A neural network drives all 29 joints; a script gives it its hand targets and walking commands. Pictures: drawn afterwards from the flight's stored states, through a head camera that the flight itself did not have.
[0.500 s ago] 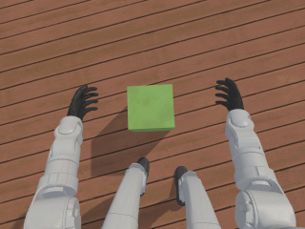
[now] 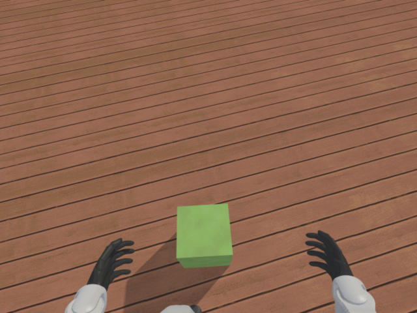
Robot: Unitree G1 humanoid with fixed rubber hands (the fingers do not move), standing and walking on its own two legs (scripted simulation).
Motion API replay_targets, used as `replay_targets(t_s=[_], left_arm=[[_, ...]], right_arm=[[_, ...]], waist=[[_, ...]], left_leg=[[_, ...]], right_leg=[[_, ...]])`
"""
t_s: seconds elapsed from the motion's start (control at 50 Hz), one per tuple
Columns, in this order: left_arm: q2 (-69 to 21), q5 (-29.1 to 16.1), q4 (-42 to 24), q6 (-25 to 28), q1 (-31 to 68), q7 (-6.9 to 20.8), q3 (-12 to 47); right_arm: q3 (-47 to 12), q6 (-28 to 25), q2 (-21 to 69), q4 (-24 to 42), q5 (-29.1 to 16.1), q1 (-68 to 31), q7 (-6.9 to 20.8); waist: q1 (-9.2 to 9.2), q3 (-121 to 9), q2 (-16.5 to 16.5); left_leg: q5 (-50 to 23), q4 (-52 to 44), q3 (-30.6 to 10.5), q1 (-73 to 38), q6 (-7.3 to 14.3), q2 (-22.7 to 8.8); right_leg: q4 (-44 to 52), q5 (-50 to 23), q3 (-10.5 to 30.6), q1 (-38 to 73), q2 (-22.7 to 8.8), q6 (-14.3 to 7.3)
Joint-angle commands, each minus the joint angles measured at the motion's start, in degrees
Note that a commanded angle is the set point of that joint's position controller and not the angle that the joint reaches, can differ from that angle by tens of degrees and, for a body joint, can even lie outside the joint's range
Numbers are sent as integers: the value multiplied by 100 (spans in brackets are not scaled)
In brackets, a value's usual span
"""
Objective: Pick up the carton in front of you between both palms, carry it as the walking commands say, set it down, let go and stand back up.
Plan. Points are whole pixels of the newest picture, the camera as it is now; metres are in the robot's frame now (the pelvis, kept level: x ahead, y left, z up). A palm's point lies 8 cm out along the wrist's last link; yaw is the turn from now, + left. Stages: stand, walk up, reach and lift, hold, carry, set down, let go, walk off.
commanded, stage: let go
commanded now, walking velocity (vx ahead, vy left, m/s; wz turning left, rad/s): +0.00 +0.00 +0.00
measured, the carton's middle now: (204, 237) +0.39 +0.07 -0.65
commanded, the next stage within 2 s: stand in 0.52 s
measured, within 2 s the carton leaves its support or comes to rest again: neither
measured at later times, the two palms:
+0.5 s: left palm (100, 281) +0.16 +0.23 -0.06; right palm (356, 299) +0.15 -0.24 -0.07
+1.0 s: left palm out of the picture +0.10 +0.28 -0.11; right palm (342, 298) +0.16 -0.24 -0.12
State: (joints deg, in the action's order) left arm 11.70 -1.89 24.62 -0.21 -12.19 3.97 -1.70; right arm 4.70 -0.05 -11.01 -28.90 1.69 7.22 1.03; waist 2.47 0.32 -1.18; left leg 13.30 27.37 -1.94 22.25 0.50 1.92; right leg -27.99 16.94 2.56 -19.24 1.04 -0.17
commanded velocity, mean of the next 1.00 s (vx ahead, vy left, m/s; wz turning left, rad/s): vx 0.00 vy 0.00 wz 0.00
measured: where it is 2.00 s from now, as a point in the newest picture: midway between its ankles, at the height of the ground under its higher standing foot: outside the picture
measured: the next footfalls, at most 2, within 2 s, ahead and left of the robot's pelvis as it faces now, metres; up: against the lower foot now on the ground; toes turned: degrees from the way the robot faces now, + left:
none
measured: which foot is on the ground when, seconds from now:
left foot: down 0.00-1.00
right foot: down 0.00-1.00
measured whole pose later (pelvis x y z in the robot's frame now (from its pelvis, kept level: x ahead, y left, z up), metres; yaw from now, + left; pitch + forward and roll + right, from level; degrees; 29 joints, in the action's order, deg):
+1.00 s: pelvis +0.04 +0.01 -0.02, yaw +5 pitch +4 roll +0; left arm 15.7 1.2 38.8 1.5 -20.0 -2.7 -0.3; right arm 0.4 -2.5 -14.0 -42.7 1.1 18.2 -1.0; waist 1.3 -5.8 1.1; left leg 22.1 37.5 -6.2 19.2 1.6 5.0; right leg -35.1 26.4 -2.3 -13.0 -1.3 0.3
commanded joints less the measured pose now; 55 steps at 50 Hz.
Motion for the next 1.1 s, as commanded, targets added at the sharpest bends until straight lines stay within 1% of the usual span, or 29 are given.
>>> replay_targets(t_s=[0.0, 0.1, 0.22, 0.34, 0.36, 0.38, 0.46, 0.5, 0.52, 0.54, 0.56, 0.58, 0.62, 0.64, 0.68, 0.72, 0.76, 0.86, 0.94, 1.0, 1.08], left_arm=[[592, 18, -548, -1, 63, 10, -167], [662, 133, -529, -302, 79, 42, -231], [680, 303, -521, -607, 105, 34, -313], [664, 328, -593, -714, 166, 52, -323], [861, 466, -921, -1016, 430, -98, -378], [816, 427, -831, -1092, 303, -159, -300], [721, 329, -855, -1208, 282, -239, -203], [705, 311, -873, -1249, 300, -261, -185], [979, 462, -4, -446, 23, -446, -213], [960, 570, 53, -164, -278, -544, -224], [984, 594, 173, 27, -250, -568, -206], [1006, 562, 232, 164, -173, -577, -200], [958, 482, 386, 345, -93, -567, -166], [959, 457, 461, 404, -118, -561, -159], [1001, 423, 599, 456, -231, -569, -146], [1046, 385, 723, 442, -376, -589, -129], [1055, 362, 823, 401, -512, -609, -106], [1049, 325, 988, 302, -788, -655, -55], [1051, 299, 1068, 240, -931, -693, -35], [1052, 286, 1119, 193, -1004, -716, -29], [1048, 280, 1179, 126, -1083, -739, -24]], right_arm=[[-1, 2, -482, 688, -64, 174, 64], [-125, 293, -503, 860, -171, 285, 199], [-146, 563, -530, 996, -193, 264, 287], [-87, 682, -564, 1061, -104, 300, 271], [-41, 529, -547, 706, -156, 532, 161], [-82, 505, -578, 793, -163, 493, 106], [-152, 507, -597, 887, -187, 348, 69], [-139, 527, -626, 892, -183, 334, 64], [-72, 169, -1071, -164, 122, 1161, -121], [-2, 23, -1303, -154, 138, 1070, -210], [-19, -101, -1192, -198, 144, 861, -206], [-69, -216, -1054, -303, 113, 830, -179], [-148, -389, -846, -456, 32, 736, -100], [-160, -448, -866, -530, 18, 734, -78], [-178, -495, -918, -700, 4, 857, -79], [-189, -482, -972, -833, -14, 1020, -112], [-207, -444, -1000, -922, -28, 1136, -143], [-236, -358, -1011, -1038, -50, 1299, -195], [-252, -303, -997, -1091, -60, 1336, -226], [-262, -259, -980, -1117, -62, 1330, -249], [-270, -199, -963, -1136, -59, 1295, -276]], waist=[[-188, -861, 434], [-215, -102, 357], [-148, 320, 153], [-199, 330, 232], [-257, -5, 57], [-256, 62, 226], [-223, 135, 326], [-241, 161, 330], [-296, 277, 691], [-149, 656, 481], [-163, 702, 383], [-178, 525, 280], [-158, -154, 12], [-149, -420, -57], [-129, -685, -64], [-136, -737, -11], [-138, -715, 29], [-147, -583, 168], [-148, -543, 204], [-143, -520, 195], [-129, -471, 145]], left_leg=[[-1722, -290, 52, -1624, -167, 64], [-995, -415, 167, -1846, -150, 138], [-808, -382, 221, -2121, -141, 151], [-925, -346, 214, -2320, -116, 135], [-872, -159, 238, -2072, -152, 255], [-827, -139, 202, -1952, -128, 238], [-816, -127, 152, -1790, -115, 217], [-859, -138, 132, -1792, -119, 202], [565, -528, -447, -458, -288, -561], [1252, -664, -575, -145, -292, -546], [1194, -608, -629, 96, -278, -501], [935, -540, -666, 115, -236, -469], [35, -364, -782, -181, -132, -454], [-435, -255, -842, -319, -86, -481], [-1308, -13, -901, -453, -14, -485], [-1753, 158, -884, -476, 35, -451], [-1895, 280, -876, -439, 71, -420], [-1954, 527, -869, -315, 141, -347], [-2050, 689, -873, -277, 182, -314], [-2090, 775, -880, -261, 208, -292], [-2090, 832, -923, -244, 238, -269]], right_leg=[[586, -1694, -47, 607, 34, 143], [835, -1150, -50, 615, -82, 117], [936, -913, -54, 625, -112, 75], [881, -1091, -62, 742, -70, 89], [656, -1532, -25, 1107, -68, 91], [547, -1736, -36, 1125, -43, 117], [491, -1636, -62, 1132, -20, 110], [493, -1586, -89, 1118, 2, 97], [542, 1291, -161, 784, -500, 175], [637, 1777, 211, 593, -549, 100], [608, 1709, 344, 467, -626, 64], [553, 1509, 432, 528, -692, 14], [317, 658, 395, 808, -702, -20], [165, 266, 334, 914, -677, -5], [-34, -359, 244, 1002, -656, 47], [-152, -780, 164, 984, -647, 67], [-247, -1028, 98, 948, -653, 69], [-405, -1497, -44, 851, -669, 41], [-492, -1786, -142, 851, -667, 9], [-527, -1866, -208, 867, -659, -15], [-536, -1726, -286, 865, -636, -42]])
